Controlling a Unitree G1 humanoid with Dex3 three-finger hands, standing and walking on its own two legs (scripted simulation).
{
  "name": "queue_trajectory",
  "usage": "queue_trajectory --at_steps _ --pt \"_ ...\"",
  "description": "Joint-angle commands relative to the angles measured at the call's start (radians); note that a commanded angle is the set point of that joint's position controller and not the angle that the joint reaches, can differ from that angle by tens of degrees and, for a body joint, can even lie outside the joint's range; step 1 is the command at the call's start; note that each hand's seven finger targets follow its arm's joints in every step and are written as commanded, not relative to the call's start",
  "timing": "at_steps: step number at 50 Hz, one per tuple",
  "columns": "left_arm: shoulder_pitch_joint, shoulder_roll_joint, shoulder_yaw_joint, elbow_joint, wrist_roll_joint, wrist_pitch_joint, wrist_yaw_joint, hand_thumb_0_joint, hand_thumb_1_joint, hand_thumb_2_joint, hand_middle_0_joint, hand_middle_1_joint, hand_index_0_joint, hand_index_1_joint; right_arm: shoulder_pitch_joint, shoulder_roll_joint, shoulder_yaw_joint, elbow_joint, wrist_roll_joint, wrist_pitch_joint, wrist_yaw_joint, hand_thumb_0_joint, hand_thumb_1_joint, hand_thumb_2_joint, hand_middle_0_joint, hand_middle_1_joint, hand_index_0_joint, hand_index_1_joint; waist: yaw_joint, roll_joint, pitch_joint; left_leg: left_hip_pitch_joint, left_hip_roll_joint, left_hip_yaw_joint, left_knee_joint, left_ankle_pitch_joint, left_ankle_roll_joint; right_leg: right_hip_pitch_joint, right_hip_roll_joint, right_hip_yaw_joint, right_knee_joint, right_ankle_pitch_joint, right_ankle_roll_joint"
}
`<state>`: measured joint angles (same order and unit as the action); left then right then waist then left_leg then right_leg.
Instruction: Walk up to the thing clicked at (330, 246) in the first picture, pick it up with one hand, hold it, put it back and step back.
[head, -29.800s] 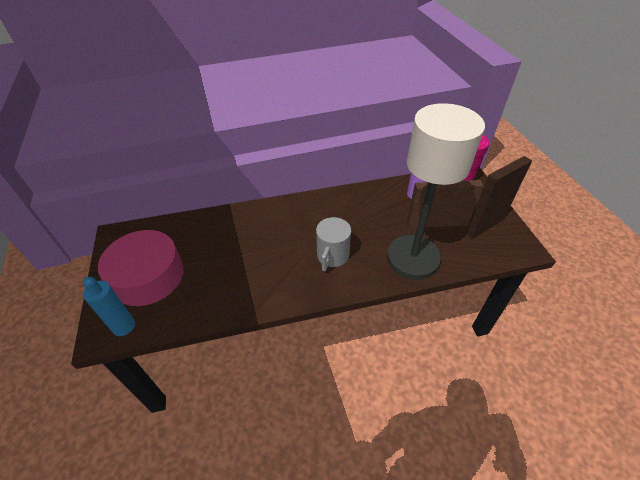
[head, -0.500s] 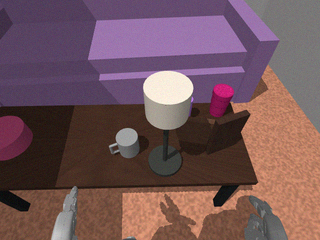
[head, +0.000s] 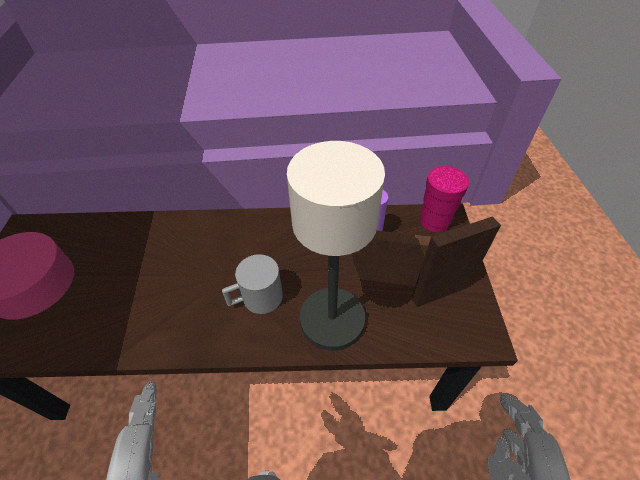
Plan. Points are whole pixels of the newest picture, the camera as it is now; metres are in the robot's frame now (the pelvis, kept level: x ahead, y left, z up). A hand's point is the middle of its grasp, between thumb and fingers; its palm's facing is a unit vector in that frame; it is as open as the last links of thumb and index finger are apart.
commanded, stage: stand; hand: left
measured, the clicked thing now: (252, 287) +0.52 +0.16 -0.23
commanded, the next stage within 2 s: none
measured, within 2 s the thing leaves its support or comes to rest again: neither
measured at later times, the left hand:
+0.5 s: hand out of the picture +0.09 +0.25 -0.11, palm faces -0.04 -0.92 -0.40, open 10.0 cm
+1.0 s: hand out of the picture +0.05 +0.25 -0.10, palm faces -0.01 -0.94 -0.35, open 7.4 cm
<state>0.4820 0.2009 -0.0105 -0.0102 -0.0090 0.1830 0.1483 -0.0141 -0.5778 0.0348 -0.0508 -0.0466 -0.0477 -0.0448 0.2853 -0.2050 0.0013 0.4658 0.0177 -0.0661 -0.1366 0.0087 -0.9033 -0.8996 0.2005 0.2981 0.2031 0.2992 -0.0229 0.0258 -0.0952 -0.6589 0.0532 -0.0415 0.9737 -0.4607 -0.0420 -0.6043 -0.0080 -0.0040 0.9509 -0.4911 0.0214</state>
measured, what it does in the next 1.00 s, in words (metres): rises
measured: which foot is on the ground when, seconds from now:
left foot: down 0.00-1.00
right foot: down 0.00-1.00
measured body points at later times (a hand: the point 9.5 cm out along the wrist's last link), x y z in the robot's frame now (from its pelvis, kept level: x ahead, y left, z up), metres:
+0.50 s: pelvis +0.01 +0.00 +0.02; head +0.03 -0.01 +0.47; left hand +0.09 +0.30 -0.09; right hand +0.10 -0.30 -0.10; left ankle +0.02 +0.14 -0.68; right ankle -0.01 -0.13 -0.68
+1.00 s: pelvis -0.01 +0.00 +0.06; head -0.01 +0.00 +0.51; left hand +0.05 +0.30 -0.07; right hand +0.05 -0.28 -0.08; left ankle +0.02 +0.14 -0.68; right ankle -0.01 -0.13 -0.68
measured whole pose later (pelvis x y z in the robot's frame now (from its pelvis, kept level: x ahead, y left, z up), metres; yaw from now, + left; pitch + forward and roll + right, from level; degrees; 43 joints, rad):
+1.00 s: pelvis -0.01 +0.00 +0.06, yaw +1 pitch -4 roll +0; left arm 0.15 0.32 0.01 1.13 0.02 0.00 0.01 0.00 0.90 0.90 -0.20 -0.30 -0.20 -0.30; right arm 0.17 -0.31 -0.02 1.11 -0.02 0.00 -0.01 0.00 -0.91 -0.90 0.20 0.30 0.20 0.30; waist -0.01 0.02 0.06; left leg -0.16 0.03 -0.02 0.42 -0.20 -0.03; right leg -0.12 -0.04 0.00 0.43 -0.24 0.03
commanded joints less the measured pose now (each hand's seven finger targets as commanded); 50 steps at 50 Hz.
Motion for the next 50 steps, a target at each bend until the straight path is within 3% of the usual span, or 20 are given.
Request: queue_trajectory --at_steps 1,4,6,7,8,9,11,13,15,19,22,27,33,38,40,47,48,50 --pt "-0.026 0.109 0.067 -0.201 0.005 -0.040 0.009 0.000 -0.585 0.035 -0.045 -0.047 -0.045 -0.047 -0.068 -0.120 -0.040 -0.148 -0.003 -0.071 -0.020 0.000 -0.897 -0.902 0.201 0.301 0.201 0.301 0.010 0.007 -0.086 0.106 -0.038 0.059 -0.151 0.137 0.040 0.017 0.019 -0.046 -0.189 0.161 -0.018" --pt "-0.016 0.092 0.054 -0.198 0.009 -0.027 0.006 0.000 -0.569 0.044 -0.047 -0.049 -0.047 -0.050 -0.060 -0.119 -0.040 -0.140 -0.006 -0.085 -0.025 0.000 -0.896 -0.902 0.201 0.301 0.201 0.301 -0.001 -0.015 -0.111 0.121 -0.038 0.059 -0.137 0.171 0.043 0.035 0.018 -0.045 -0.187 0.201 -0.014" --pt "-0.017 0.098 0.059 -0.199 0.010 -0.017 0.006 0.000 -0.409 0.204 -0.200 -0.209 -0.200 -0.210 -0.062 -0.119 -0.039 -0.130 -0.007 -0.091 -0.027 0.000 -0.900 -0.900 0.200 0.300 0.200 0.300 0.001 0.002 -0.117 0.132 -0.036 0.054 -0.141 0.193 0.041 0.038 0.021 -0.049 -0.176 0.219 -0.014" --pt "-0.018 0.096 0.059 -0.192 0.011 -0.014 0.006 0.000 -0.329 0.284 -0.200 -0.289 -0.200 -0.290 -0.060 -0.124 -0.042 -0.128 -0.008 -0.094 -0.029 0.000 -0.900 -0.900 0.200 0.300 0.200 0.300 -0.001 0.001 -0.119 0.136 -0.034 0.053 -0.142 0.201 0.039 0.032 0.024 -0.050 -0.173 0.225 -0.015" --pt "-0.172 0.270 0.103 0.159 0.111 -0.106 -0.045 0.000 -0.249 0.364 -0.200 -0.300 -0.200 -0.301 -0.105 -0.271 -0.075 0.103 -0.119 -0.032 0.028 0.000 -0.900 -0.900 0.200 0.300 0.200 0.300 0.035 -0.001 0.031 0.226 0.017 -0.022 -0.191 0.305 0.085 0.096 -0.035 0.021 -0.172 0.252 -0.083" --pt "-0.129 0.276 0.114 0.272 0.118 -0.147 -0.069 0.000 -0.169 0.444 -0.200 -0.300 -0.200 -0.301 -0.093 -0.281 -0.088 0.123 -0.134 -0.006 0.051 0.000 -0.900 -0.900 0.200 0.300 0.200 0.300 0.032 -0.012 -0.035 0.249 0.013 -0.006 -0.176 0.305 0.106 0.147 -0.057 0.048 -0.176 0.270 -0.105" --pt "-0.127 0.278 0.089 0.351 0.098 -0.193 -0.097 0.000 -0.009 0.604 -0.200 -0.300 -0.200 -0.301 -0.125 -0.268 -0.087 0.129 -0.101 0.012 0.076 0.000 -0.900 -0.900 0.200 0.300 0.200 0.300 0.033 -0.028 -0.035 0.238 -0.003 -0.022 -0.172 0.285 0.117 0.181 -0.063 0.086 -0.201 0.267 -0.124" --pt "-0.188 0.281 0.082 0.429 0.075 -0.213 -0.116 0.000 0.151 0.764 -0.200 -0.300 -0.200 -0.301 -0.119 -0.250 -0.080 0.164 -0.069 0.014 0.103 0.000 -0.900 -0.900 0.200 0.300 0.200 0.300 0.032 -0.070 -0.019 0.245 -0.016 -0.016 -0.196 0.222 0.113 0.187 -0.076 0.104 -0.234 0.246 -0.119" --pt "-0.217 0.286 0.080 0.499 0.067 -0.218 -0.120 0.000 0.311 0.900 -0.200 -0.300 -0.200 -0.301 -0.126 -0.254 -0.087 0.192 -0.060 0.015 0.115 0.000 -0.900 -0.900 0.200 0.300 0.200 0.300 0.027 -0.073 0.000 0.292 -0.016 -0.028 -0.224 0.200 0.108 0.154 -0.078 0.111 -0.271 0.218 -0.114" --pt "-0.234 0.292 0.083 0.639 0.056 -0.224 -0.114 0.000 0.631 0.900 -0.200 -0.300 -0.200 -0.301 -0.130 -0.274 -0.093 0.268 -0.070 0.019 0.119 0.000 -0.900 -0.900 0.200 0.300 0.200 0.300 0.038 0.031 0.005 0.329 0.022 -0.076 -0.302 0.286 0.115 0.216 -0.053 0.065 -0.243 0.309 -0.081" --pt "-0.248 0.315 0.086 0.725 0.055 -0.229 -0.108 0.000 0.871 0.900 -0.200 -0.300 -0.200 -0.301 -0.133 -0.270 -0.091 0.315 -0.058 0.027 0.115 0.000 -0.900 -0.900 0.200 0.300 0.200 0.300 0.029 -0.017 0.018 0.355 0.012 -0.045 -0.291 0.356 0.101 0.262 -0.075 0.090 -0.301 0.390 -0.088" --pt "-0.280 0.333 0.082 0.837 0.042 -0.227 -0.104 0.000 0.900 0.900 -0.200 -0.300 -0.200 -0.301 -0.097 -0.283 -0.084 0.407 -0.053 0.039 0.110 0.000 -0.900 -0.900 0.200 0.300 0.200 0.300 0.014 -0.039 0.024 0.427 0.017 -0.038 -0.354 0.384 0.089 0.307 -0.093 0.099 -0.370 0.422 -0.082" --pt "-0.284 0.333 0.070 0.956 0.033 -0.215 -0.104 0.000 0.900 0.900 -0.200 -0.300 -0.200 -0.301 -0.108 -0.305 -0.068 0.497 -0.047 0.042 0.107 0.000 -0.900 -0.900 0.200 0.300 0.200 0.300 0.028 -0.013 0.062 0.456 0.037 -0.052 -0.470 0.398 0.076 0.395 -0.094 0.083 -0.464 0.418 -0.065" --pt "-0.327 0.333 0.062 1.023 0.031 -0.206 -0.111 0.000 0.900 0.900 -0.200 -0.300 -0.200 -0.301 -0.135 -0.304 -0.056 0.539 -0.044 0.045 0.109 0.000 -0.900 -0.900 0.200 0.300 0.200 0.300 0.027 -0.017 0.128 0.437 0.041 -0.058 -0.584 0.271 0.064 0.430 -0.090 0.076 -0.558 0.284 -0.053" --pt "-0.332 0.325 0.059 1.046 0.030 -0.206 -0.115 0.000 0.900 0.900 -0.200 -0.300 -0.200 -0.301 -0.133 -0.310 -0.054 0.557 -0.044 0.043 0.109 0.000 -0.900 -0.900 0.200 0.300 0.200 0.300 0.028 0.008 0.130 0.448 0.052 -0.067 -0.609 0.280 0.064 0.450 -0.090 0.069 -0.565 0.304 -0.049" --pt "-0.352 0.329 0.056 1.095 0.032 -0.208 -0.124 0.000 0.900 0.900 -0.200 -0.300 -0.200 -0.301 -0.152 -0.311 -0.052 0.594 -0.039 0.043 0.115 0.000 -0.900 -0.900 0.200 0.300 0.200 0.300 0.028 0.002 0.163 0.456 0.045 -0.066 -0.669 0.187 0.051 0.443 -0.091 0.067 -0.628 0.227 -0.038" --pt "-0.360 0.333 0.058 1.098 0.031 -0.210 -0.125 0.000 0.900 0.900 -0.200 -0.300 -0.200 -0.301 -0.151 -0.310 -0.053 0.595 -0.041 0.042 0.115 0.000 -0.900 -0.900 0.200 0.300 0.200 0.300 0.025 -0.010 0.142 0.474 0.052 -0.063 -0.662 0.219 0.055 0.453 -0.097 0.070 -0.629 0.255 -0.040" --pt "-0.364 0.336 0.057 1.107 0.033 -0.210 -0.126 0.000 0.900 0.900 -0.200 -0.300 -0.200 -0.301 -0.156 -0.312 -0.053 0.603 -0.040 0.046 0.116 0.000 -0.900 -0.900 0.200 0.300 0.200 0.300 0.025 -0.011 0.159 0.465 0.045 -0.059 -0.667 0.191 0.051 0.440 -0.096 0.073 -0.643 0.215 -0.036"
